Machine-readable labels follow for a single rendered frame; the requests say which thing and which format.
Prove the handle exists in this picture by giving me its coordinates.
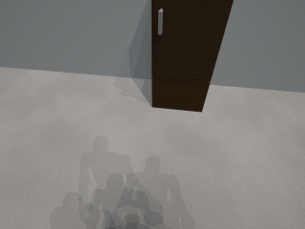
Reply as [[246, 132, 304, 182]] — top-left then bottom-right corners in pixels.
[[157, 9, 163, 35]]

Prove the cupboard door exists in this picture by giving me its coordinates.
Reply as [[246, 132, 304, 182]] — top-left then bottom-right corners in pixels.
[[154, 0, 231, 80]]

